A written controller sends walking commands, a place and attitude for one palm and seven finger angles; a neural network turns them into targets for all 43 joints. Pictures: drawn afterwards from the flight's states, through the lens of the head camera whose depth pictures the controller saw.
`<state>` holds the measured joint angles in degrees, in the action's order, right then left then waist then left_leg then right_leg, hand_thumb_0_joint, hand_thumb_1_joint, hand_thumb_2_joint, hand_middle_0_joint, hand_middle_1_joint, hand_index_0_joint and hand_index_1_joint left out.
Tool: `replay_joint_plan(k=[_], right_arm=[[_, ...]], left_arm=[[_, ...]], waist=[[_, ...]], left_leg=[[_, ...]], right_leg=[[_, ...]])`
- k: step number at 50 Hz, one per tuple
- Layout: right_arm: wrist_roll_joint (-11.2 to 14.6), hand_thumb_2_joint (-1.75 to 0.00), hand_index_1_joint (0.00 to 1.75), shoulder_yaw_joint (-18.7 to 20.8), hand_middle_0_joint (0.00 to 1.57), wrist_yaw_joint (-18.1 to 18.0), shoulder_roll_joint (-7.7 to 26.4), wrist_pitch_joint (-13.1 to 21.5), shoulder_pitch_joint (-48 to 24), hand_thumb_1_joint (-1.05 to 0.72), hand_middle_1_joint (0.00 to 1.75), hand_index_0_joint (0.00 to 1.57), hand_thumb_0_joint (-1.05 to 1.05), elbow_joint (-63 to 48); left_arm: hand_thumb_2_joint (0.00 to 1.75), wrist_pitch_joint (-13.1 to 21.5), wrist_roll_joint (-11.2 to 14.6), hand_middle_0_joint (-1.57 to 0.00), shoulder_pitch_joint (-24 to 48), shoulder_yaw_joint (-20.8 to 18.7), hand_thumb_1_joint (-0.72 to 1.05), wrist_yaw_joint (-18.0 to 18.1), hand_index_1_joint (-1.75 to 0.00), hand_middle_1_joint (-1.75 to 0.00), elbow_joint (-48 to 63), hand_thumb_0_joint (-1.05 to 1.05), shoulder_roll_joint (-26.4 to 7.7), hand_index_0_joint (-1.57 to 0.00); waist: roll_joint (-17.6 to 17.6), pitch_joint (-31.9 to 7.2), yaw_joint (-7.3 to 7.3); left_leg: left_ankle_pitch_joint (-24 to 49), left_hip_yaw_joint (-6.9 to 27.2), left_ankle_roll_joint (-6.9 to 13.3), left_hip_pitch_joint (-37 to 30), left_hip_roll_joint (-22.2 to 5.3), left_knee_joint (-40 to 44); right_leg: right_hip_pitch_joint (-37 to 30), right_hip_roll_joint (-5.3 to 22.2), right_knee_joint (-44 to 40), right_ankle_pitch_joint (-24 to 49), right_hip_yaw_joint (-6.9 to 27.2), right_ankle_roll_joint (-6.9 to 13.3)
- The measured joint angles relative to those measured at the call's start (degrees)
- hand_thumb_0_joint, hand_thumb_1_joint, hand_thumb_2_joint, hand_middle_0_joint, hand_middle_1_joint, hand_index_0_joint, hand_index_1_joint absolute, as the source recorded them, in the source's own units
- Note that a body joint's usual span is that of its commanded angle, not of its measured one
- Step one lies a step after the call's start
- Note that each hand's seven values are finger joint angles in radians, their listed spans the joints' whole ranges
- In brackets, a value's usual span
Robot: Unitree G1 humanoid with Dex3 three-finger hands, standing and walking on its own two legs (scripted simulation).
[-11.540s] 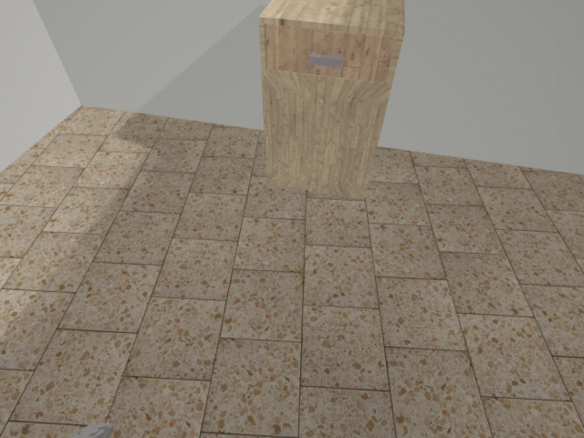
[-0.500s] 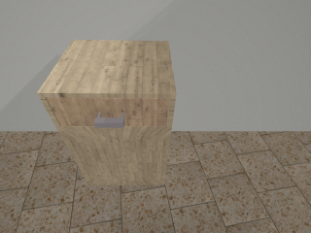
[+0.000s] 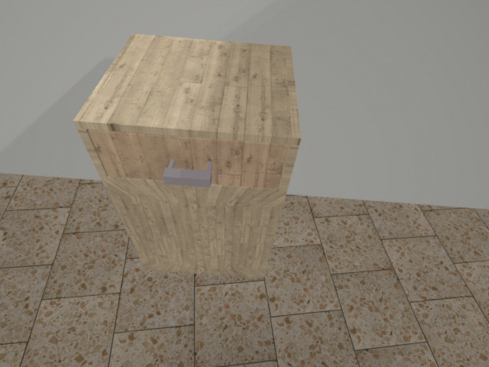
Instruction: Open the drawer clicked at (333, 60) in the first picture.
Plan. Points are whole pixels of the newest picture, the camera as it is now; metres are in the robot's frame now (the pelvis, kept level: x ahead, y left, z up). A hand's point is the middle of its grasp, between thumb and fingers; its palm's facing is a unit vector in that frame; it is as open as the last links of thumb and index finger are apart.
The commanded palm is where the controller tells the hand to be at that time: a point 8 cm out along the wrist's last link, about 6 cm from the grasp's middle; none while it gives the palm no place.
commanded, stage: come to a stop and stand still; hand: left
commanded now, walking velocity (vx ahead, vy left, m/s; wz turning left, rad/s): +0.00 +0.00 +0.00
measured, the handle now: (189, 171) +0.54 +0.18 -0.07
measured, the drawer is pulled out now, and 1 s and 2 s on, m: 0.00 0.00 0.00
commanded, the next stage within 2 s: look again from close up in 0.48 s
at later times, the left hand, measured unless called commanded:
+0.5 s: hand out of the picture -0.05 +0.17 -0.17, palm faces +0.03 -0.99 -0.16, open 7.4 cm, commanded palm none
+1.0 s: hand out of the picture -0.02 +0.16 -0.17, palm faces +0.02 -0.98 -0.19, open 7.3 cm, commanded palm none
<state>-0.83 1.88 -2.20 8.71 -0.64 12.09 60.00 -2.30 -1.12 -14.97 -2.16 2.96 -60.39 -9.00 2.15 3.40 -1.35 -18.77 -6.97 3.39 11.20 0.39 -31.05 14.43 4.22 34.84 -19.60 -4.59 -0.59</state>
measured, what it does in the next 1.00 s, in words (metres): stands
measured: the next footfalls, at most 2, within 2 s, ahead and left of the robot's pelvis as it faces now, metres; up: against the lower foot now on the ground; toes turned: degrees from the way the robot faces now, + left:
none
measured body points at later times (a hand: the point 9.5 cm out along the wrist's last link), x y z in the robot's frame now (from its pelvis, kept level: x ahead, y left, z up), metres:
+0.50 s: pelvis -0.02 +0.01 +0.01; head -0.02 +0.02 +0.46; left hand -0.05 +0.22 -0.15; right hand -0.05 -0.21 -0.15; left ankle -0.02 +0.08 -0.73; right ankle -0.02 -0.13 -0.73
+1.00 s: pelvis -0.02 -0.01 +0.01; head -0.02 -0.02 +0.45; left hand -0.02 +0.21 -0.15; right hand -0.01 -0.23 -0.16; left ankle -0.02 +0.08 -0.73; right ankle -0.02 -0.13 -0.73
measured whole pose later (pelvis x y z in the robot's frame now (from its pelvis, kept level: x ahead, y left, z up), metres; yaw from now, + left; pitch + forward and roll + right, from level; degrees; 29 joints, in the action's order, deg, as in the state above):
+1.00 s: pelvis -0.02 -0.01 +0.01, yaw +0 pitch -1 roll +0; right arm -0.7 -0.8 -1.3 9.4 1.2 17.2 62.1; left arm 1.0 -0.8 -18.1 1.0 2.5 -63.2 -7.2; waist -1.0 0.4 0.3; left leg -15.2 -6.9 2.8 10.7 0.7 -27.1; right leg 11.1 3.1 28.8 -16.1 -3.7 -0.8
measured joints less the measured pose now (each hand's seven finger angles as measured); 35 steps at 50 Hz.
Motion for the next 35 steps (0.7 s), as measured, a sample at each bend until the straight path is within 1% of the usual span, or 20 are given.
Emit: replay_joint_plan(k=[2,4,6,8,11,15,23,29,32,35], right_arm=[[-0.1,-0.9,0.3,-0.3,0.2,0.0,-0.1,0.3,-0.2,-0.92,0.3,0.2,0.0,-0.1],[-0.1,-0.9,0.3,-0.7,0.2,0.0,-0.2,0.4,-0.3,-0.92,0.3,0.2,0.0,0.0],[0.1,-0.9,0.3,-0.6,0.2,-0.1,0.2,0.6,-0.6,-0.92,0.3,0.2,0.0,0.4],[0.2,-0.9,0.3,-0.6,0.2,0.0,0.6,0.6,-0.7,-0.93,0.3,0.2,0.0,0.7],[0.2,-0.9,0.3,-0.8,0.2,0.3,0.9,0.7,-0.1,-0.93,0.3,0.2,0.0,1.3],[0.2,-0.9,0.3,-1.2,0.2,0.6,0.8,0.7,1.6,-0.93,0.3,0.2,0.0,2.6],[0.2,-0.9,0.3,-1.7,0.2,0.7,-0.4,0.4,5.7,-0.91,0.3,0.2,0.0,5.3],[0.3,-0.9,0.3,-1.8,0.2,0.6,-1.7,0.4,7.6,-0.91,0.3,0.2,0.0,6.6],[0.2,-0.9,0.3,-2.2,0.2,1.3,-1.7,0.5,8.0,-0.9,0.3,0.2,0.0,4.5],[0.0,-0.9,0.3,-2.3,0.2,1.5,-1.5,1.0,8.4,-0.9,0.3,0.2,0.0,2.3]], left_arm=[[0.9,0.0,0.0,-0.2,0.3,0.2,0.92,-0.2,-0.3,-0.3,0.2,0.0,-0.5,-0.2],[0.9,0.5,-0.1,-0.2,0.3,0.4,0.91,-0.3,-0.29,-0.3,0.3,0.0,-0.9,-0.19],[0.9,1.0,0.0,-0.2,0.5,0.8,0.91,-0.3,-0.29,-0.3,-0.2,0.0,-0.6,-0.19],[0.9,1.3,0.0,-0.2,0.3,1.2,0.91,-0.5,-0.29,-0.3,-0.6,0.0,-0.2,-0.19],[0.9,1.4,0.0,-0.2,-0.2,1.5,0.91,-0.6,-0.29,-0.3,-1.2,0.0,0.1,-0.19],[0.9,1.4,0.0,-0.2,-1.1,1.8,0.91,-0.7,-0.29,-0.3,-2.2,0.0,0.3,-0.19],[0.9,1.8,0.0,-0.2,-3.4,2.2,0.91,-0.7,-0.29,-0.3,-3.8,0.0,1.4,-0.19],[0.9,2.0,0.1,-0.2,-5.3,2.4,0.91,-0.5,-0.29,-0.3,-4.8,0.0,2.6,-0.19],[0.9,2.9,0.1,-0.2,-5.4,3.3,0.91,0.0,-0.3,-0.3,-4.5,0.0,2.8,-0.19],[0.9,2.9,0.1,-0.2,-5.5,3.5,0.91,-0.5,-0.3,-0.3,-3.9,0.0,2.6,-0.2]], waist=[[0.3,-0.5,0.04],[0.6,-1.0,0.03],[-0.3,-1.2,0.08],[-1.3,-1.4,0.52],[-1.6,-1.9,1.01],[-1.5,-2.4,1.28],[-1.3,-2.3,1.57],[-1.4,-1.9,1.77],[-1.9,-1.3,2.05],[-2.5,-1.5,2.36]], left_leg=[[1.0,-0.4,0.4,-0.5,0.7,1.6],[1.7,-0.7,0.6,-0.7,1.4,2.4],[2.0,-0.8,0.6,-0.8,1.3,2.7],[2.7,-0.7,0.6,-1.2,1.0,3.8],[4.0,-0.8,0.7,-1.9,1.1,5.5],[5.4,-0.9,0.8,-2.6,1.4,7.6],[7.1,-0.7,0.8,-2.9,1.7,10.0],[7.2,-0.5,0.5,-2.6,1.5,9.9],[5.5,-0.1,0.2,0.8,0.7,5.3],[4.0,0.4,0.5,2.9,0.8,2.3]], right_leg=[[-0.4,0.0,0.8,-0.8,1.0,0.2],[-2.3,0.2,-2.3,1.9,1.6,0.3],[-3.6,0.0,-5.1,2.4,1.9,-1.3],[-4.3,-0.4,-6.9,3.6,1.7,-1.9],[-4.9,-0.4,-8.7,5.0,1.8,-1.9],[-5.5,-0.3,-10.4,6.2,1.8,-1.9],[-5.5,-0.2,-11.9,7.3,1.6,-1.8],[-5.3,-0.4,-12.0,7.4,1.3,-1.5],[-2.9,-0.8,-9.2,6.5,0.9,-1.1],[-0.8,-0.5,-5.8,4.6,0.6,-0.5]])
